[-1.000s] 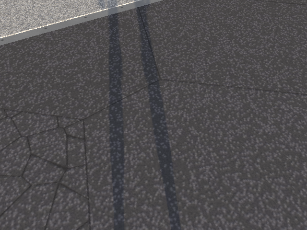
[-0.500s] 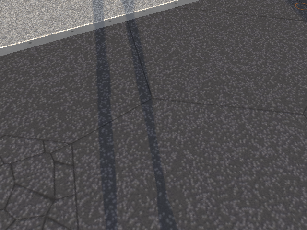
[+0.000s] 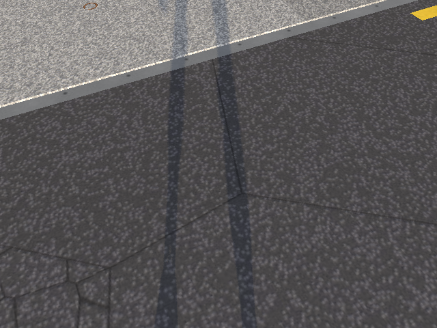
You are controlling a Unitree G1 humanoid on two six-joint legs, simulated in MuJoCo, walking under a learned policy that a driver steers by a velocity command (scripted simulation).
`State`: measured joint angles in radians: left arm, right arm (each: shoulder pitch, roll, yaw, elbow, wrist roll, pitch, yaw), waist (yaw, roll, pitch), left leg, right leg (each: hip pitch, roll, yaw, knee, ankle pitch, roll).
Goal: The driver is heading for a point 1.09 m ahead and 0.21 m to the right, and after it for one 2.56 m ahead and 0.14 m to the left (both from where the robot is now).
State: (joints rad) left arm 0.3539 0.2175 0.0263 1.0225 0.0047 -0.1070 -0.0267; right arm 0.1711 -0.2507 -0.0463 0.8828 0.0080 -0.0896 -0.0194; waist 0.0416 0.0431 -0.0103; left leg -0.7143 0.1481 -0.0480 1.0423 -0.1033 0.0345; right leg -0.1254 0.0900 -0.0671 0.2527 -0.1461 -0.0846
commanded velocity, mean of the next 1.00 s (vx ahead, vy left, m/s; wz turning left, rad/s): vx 0.44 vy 0.00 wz -0.37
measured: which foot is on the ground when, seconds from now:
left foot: up 0.00-0.24, down 0.26-0.82, up 0.84-1.00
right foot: down 0.00-0.26, up 0.28-0.80, down 0.82-1.00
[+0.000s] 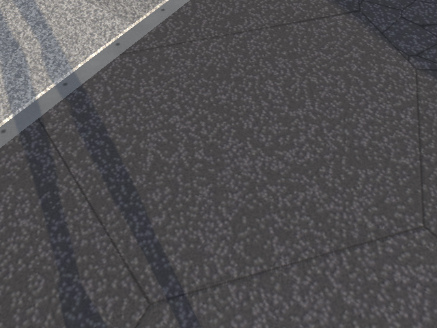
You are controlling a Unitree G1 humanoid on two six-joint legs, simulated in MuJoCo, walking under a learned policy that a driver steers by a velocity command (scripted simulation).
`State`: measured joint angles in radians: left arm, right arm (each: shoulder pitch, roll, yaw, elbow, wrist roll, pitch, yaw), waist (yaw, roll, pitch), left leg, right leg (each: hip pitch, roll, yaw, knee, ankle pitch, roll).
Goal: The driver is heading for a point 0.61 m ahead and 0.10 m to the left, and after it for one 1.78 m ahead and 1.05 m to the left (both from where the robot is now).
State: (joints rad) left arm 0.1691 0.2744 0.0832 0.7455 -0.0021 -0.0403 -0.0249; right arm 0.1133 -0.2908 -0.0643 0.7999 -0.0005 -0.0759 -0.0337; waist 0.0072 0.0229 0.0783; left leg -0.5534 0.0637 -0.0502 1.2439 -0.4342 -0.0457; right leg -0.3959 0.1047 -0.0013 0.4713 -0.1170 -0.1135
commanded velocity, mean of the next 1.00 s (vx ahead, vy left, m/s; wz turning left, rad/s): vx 0.08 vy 0.00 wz -0.11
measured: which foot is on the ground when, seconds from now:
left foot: up 0.00-0.30, down 0.32-1.00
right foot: down 0.00-1.00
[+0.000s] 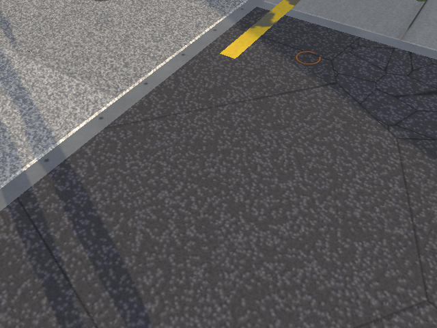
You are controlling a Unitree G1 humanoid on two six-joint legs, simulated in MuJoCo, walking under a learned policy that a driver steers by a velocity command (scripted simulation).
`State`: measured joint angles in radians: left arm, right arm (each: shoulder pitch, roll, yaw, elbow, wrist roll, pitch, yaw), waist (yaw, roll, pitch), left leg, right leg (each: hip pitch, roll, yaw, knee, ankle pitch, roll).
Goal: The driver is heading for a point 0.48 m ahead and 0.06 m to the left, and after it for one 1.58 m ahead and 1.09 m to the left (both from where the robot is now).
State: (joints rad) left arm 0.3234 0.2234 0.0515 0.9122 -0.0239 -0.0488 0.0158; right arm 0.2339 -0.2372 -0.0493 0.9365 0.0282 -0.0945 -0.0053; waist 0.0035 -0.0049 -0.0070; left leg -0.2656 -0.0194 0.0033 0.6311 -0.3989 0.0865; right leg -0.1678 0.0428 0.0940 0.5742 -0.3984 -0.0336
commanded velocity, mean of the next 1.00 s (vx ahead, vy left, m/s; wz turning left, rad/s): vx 0.45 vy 0.00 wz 0.21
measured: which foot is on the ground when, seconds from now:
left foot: down 0.00-0.50, up 0.52-1.00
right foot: down 0.00-0.04, up 0.06-0.46, down 0.48-1.00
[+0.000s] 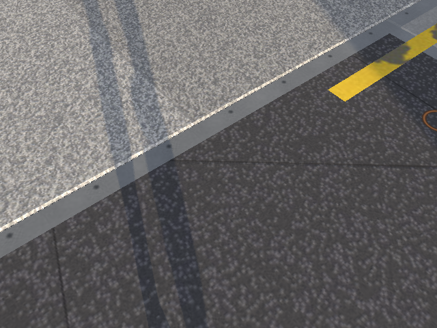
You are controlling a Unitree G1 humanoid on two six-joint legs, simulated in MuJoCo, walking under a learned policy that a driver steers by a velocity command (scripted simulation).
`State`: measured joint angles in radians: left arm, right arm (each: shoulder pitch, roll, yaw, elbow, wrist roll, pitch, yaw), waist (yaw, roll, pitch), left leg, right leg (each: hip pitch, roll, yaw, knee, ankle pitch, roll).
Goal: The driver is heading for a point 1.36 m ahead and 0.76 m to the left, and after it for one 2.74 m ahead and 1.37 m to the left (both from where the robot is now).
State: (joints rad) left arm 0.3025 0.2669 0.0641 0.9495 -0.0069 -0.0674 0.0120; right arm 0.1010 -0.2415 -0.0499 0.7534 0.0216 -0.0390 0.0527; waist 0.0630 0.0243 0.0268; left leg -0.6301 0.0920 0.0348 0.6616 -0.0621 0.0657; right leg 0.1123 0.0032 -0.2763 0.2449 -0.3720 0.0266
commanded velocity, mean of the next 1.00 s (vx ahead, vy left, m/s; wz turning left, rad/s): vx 0.13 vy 0.00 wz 0.58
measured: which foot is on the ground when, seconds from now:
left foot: up 0.00-0.04, down 0.06-0.56, up 0.58-0.96, down 0.98-1.00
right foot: down 0.00-0.06, up 0.08-0.54, down 0.56-0.98, up 1.00-1.00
